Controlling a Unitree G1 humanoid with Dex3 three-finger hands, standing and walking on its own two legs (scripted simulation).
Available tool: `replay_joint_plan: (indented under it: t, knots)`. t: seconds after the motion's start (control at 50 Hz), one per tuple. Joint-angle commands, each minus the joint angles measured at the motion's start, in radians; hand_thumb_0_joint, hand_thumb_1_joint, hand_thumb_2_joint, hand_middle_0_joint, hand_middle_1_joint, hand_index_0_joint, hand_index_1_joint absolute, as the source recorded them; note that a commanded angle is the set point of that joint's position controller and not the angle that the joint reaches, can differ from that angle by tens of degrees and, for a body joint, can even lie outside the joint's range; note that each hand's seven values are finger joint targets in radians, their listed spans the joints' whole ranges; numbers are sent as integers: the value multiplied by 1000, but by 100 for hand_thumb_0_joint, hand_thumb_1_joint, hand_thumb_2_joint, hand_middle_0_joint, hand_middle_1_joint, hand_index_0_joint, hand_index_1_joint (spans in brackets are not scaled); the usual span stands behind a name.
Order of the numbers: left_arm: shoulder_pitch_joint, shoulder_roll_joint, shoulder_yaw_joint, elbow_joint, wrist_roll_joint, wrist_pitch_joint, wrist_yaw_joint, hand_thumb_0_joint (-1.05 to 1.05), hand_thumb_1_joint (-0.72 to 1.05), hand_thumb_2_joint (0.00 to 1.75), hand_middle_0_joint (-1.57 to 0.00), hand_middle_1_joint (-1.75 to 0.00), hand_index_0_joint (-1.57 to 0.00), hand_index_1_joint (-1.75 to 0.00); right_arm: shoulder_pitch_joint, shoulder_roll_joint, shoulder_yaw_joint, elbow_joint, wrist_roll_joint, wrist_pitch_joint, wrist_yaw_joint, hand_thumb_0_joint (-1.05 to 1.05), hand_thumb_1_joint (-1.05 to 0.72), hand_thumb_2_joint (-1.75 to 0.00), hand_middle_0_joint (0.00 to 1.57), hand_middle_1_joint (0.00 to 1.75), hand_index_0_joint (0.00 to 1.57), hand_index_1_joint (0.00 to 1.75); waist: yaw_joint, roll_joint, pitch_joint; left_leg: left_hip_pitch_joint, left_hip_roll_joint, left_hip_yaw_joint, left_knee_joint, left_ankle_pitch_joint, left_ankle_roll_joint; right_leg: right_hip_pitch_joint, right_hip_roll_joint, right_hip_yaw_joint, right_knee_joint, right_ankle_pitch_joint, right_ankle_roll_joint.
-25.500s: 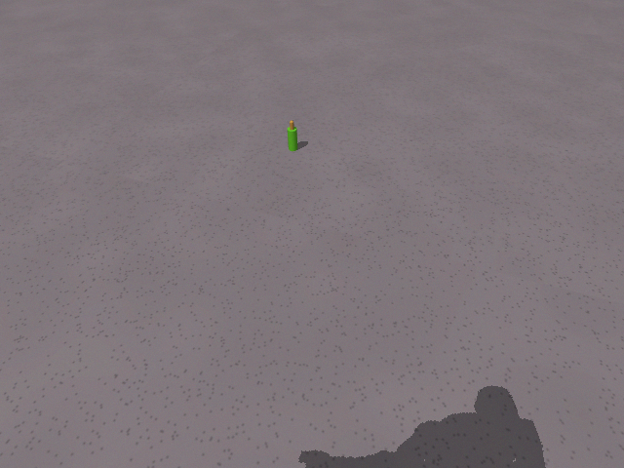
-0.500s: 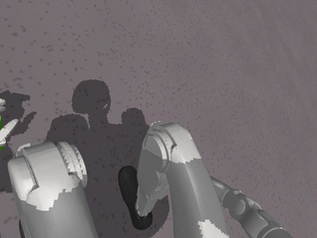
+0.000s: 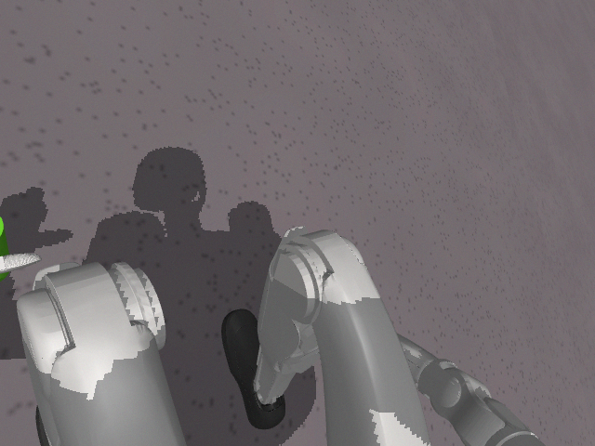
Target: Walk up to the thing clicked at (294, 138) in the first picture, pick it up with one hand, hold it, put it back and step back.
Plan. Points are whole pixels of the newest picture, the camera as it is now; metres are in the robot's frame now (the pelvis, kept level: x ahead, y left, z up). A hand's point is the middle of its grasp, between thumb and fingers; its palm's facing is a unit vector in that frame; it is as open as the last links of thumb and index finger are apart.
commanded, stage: withdraw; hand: left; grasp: from the side
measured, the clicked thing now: out of the picture +0.38 +0.25 -0.19
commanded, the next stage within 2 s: rise in 0.12 s
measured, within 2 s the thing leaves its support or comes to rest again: rests again in 0.82 s
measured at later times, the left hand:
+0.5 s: hand out of the picture +0.35 +0.35 -0.03, palm faces +0.23 -0.92 -0.32, open 17.3 cm
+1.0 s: hand out of the picture +0.27 +0.28 +0.17, palm faces +0.30 -0.87 -0.39, open 17.2 cm
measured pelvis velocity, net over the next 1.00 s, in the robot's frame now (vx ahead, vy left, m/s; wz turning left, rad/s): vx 0.06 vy -0.03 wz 0.24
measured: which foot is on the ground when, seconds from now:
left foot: down 0.00-1.00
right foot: down 0.00-1.00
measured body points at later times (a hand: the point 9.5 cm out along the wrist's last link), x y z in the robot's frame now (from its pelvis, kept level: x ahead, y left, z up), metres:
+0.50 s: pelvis +0.01 -0.01 +0.07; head +0.18 +0.13 +0.46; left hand +0.33 +0.40 -0.01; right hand +0.23 -0.22 -0.02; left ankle +0.08 +0.12 -0.25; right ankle +0.15 -0.13 -0.25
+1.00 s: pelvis +0.06 -0.03 +0.28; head +0.20 +0.04 +0.70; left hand +0.25 +0.32 +0.20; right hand +0.29 -0.23 +0.17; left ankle +0.08 +0.12 -0.25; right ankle +0.15 -0.13 -0.25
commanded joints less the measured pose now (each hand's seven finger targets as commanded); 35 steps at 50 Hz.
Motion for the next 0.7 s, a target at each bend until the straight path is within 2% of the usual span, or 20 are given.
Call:
replay_joint_plan:
  t: [0.0, 0.02, 0.08, 0.12, 0.14, 0.2, 0.22, 0.24, 0.26, 0.3, 0.34, 0.38, 0.4, 0.42, 0.44, 0.46, 0.52, 0.58, 0.64, 0.68]
  knots:
    - [-167, 183, 10, -329, -6, -18, -19, 0, -29, 20, -17, -10, -15, -11, 49, -358, -176, -12, 25, 34, -25, 0, -88, -90, 20, 30, 20, 30, -43, 749, -673, 527, 64, 134, -450, 123, -40, 200, 16, -80, -130, 156, -86]
    - [-173, 215, 36, -372, -5, 8, -27, 0, -29, 19, -18, -10, -16, -12, 49, -364, -190, -32, 34, 36, -29, 0, -89, -90, 20, 30, 20, 30, -31, 763, -689, 529, 64, 136, -465, 123, -40, 184, 15, -74, -128, 158, -90]
    - [-126, 106, -49, -360, -18, 109, -83, 0, -31, 18, -19, -11, -17, -12, 92, -338, -220, -17, 72, 51, -37, 0, -88, -90, 20, 30, 20, 30, -41, 717, -678, 468, 53, 156, -472, 117, -29, 165, 11, -59, -151, 159, -88]
    - [-97, -2, -130, -295, -46, 181, -124, 0, -36, 17, -19, -11, -18, -12, 103, -317, -234, -2, 101, 54, -43, 0, -88, -90, 20, 30, 20, 30, -51, 602, -606, 365, 45, 169, -468, 31, -9, 129, 12, -48, -189, 97, -85]
    - [-93, -41, -147, -253, -61, 212, -141, 0, -39, 17, -18, -12, -17, -12, 100, -321, -243, -18, 116, 52, -47, 0, -88, -90, 20, 30, 20, 30, -64, 550, -578, 334, 44, 163, -473, 3, -1, 118, 10, -50, -201, 83, -81]
    - [-245, 93, -76, -477, -67, 244, -152, 0, -42, 12, -15, -10, -15, -9, 126, -307, -282, -28, 146, 56, -60, 0, -86, -89, 20, 30, 20, 30, -3, 574, -685, 371, 41, 169, -487, -8, 9, 109, 5, -29, -208, 68, -82]
    - [-233, 48, -107, -450, -62, 257, -160, 0, -47, 9, -7, -2, -7, -3, 132, -297, -288, -27, 151, 59, -57, 0, -84, -90, 20, 30, 20, 30, -10, 592, -693, 392, 40, 163, -499, -5, 6, 94, 0, -27, -196, 67, -85]
    - [-151, 199, -31, -541, 83, 313, -115, 0, -55, 7, -7, -4, -5, -5, 167, -240, -339, -28, 186, 72, -67, 0, -92, -92, 20, 30, 20, 30, 91, 683, -848, 539, 47, 188, -579, 40, 2, 135, -7, -1, -238, 59, -88]
    - [-139, 91, -87, -493, 78, 358, -103, 0, -58, 9, -8, -6, -6, -7, 162, -232, -349, -48, 200, 80, -66, 0, -96, -92, 20, 30, 20, 30, 63, 713, -825, 538, 54, 181, -618, 28, -2, 100, -8, 8, -229, 50, -91]
    - [-135, 77, -61, -432, 83, 419, -85, 0, -59, 11, -8, -5, -5, -7, 186, -244, -383, -39, 225, 100, -76, 0, -95, -93, 20, 30, 20, 30, 48, 638, -786, 481, 52, 189, -634, -10, 3, 80, -13, 14, -252, 24, -92]
    - [-194, 194, 17, -518, 110, 460, -59, 0, -61, 11, -9, -6, -6, -8, 205, -224, -400, -41, 244, 121, -94, 0, -98, -93, 20, 30, 20, 30, 84, 680, -844, 492, 49, 218, -647, 3, 7, 103, -16, 42, -270, 22, -97]
    - [-235, 270, 61, -599, 133, 510, -46, 0, -61, 11, -10, -6, -7, -8, 244, -202, -417, -34, 259, 144, -103, 0, -99, -94, 20, 30, 20, 30, 115, 708, -887, 507, 48, 238, -653, 51, 8, 87, -15, 63, -266, 32, -107]
    - [-201, 252, 47, -596, 141, 538, -43, 0, -53, 11, -6, -7, -6, -7, 241, -192, -426, -45, 269, 149, -107, 0, -91, -90, 20, 30, 20, 30, 117, 698, -876, 495, 45, 249, -672, 26, 15, 89, -15, 70, -287, 16, -109]
    - [-139, 168, 10, -552, 142, 577, -42, 0, -59, 3, -5, -5, -5, -5, 253, -177, -433, -46, 275, 152, -110, 0, -90, -90, 20, 30, 20, 30, 107, 660, -867, 498, 43, 256, -678, 40, 16, 96, -15, 76, -300, 24, -109]
    - [-122, 171, 23, -582, 142, 606, -35, 0, -56, 5, -5, -5, -5, -5, 258, -165, -443, -46, 284, 153, -115, 0, -90, -90, 20, 30, 20, 30, 131, 633, -875, 475, 37, 275, -683, 37, 22, 112, -15, 89, -322, 15, -111]
    - [-66, 123, -2, -547, 148, 640, -33, 0, -54, 6, -5, -6, -5, -6, 257, -161, -456, -54, 291, 153, -119, 0, -90, -90, 20, 30, 20, 30, 130, 605, -884, 481, 35, 284, -699, 34, 25, 120, -19, 98, -342, 12, -110]
    - [3, 50, -40, -688, 149, 729, -24, 0, -52, 8, -6, -6, -6, -6, 287, -143, -508, -82, 320, 154, -133, 0, -90, -90, 20, 30, 20, 30, 157, 557, -988, 547, 34, 294, -776, 10, 29, 177, -27, 118, -415, -17, -108]
    - [123, -69, -139, -766, 138, 841, -7, 0, -56, 5, -5, -6, -5, -6, 299, -139, -535, -113, 350, 152, -149, 0, -90, -90, 20, 30, 20, 30, 135, 441, -1012, 600, 31, 293, -843, -2, 37, 253, -30, 128, -521, -26, -97]
    - [187, -19, -110, -926, 131, 936, 31, 0, -57, 5, -6, -6, -6, -6, 322, -126, -557, -135, 376, 152, -174, 0, -90, -90, 20, 30, 20, 30, 165, 383, -1082, 664, 29, 317, -893, 44, 46, 400, -36, 158, -626, 2, -88]
    - [216, -24, -114, -992, 128, 987, 55, 0, -58, 4, -5, -5, -5, -5, 321, -110, -555, -149, 387, 150, -193, 0, -90, -90, 20, 30, 20, 30, 164, 369, -1049, 698, 32, 318, -957, 23, 49, 457, -41, 172, -682, -14, -86]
